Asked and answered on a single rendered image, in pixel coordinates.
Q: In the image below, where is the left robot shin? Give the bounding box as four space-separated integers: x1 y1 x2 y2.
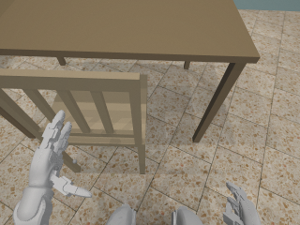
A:
121 203 130 207

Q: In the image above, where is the robot right hand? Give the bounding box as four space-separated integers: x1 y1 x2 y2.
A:
223 181 262 225

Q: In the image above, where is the table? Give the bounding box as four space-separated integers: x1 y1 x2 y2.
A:
0 0 261 143

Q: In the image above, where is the robot left hand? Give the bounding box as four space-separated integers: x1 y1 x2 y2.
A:
28 110 93 198

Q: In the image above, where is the left robot forearm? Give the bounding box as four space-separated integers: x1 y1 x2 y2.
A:
12 186 54 225

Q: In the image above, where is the chair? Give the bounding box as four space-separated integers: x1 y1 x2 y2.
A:
0 68 148 174

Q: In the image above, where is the right robot shin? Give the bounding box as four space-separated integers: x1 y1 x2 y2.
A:
178 205 188 210

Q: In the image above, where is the robot shin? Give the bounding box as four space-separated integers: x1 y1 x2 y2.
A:
121 203 130 207
178 205 188 210

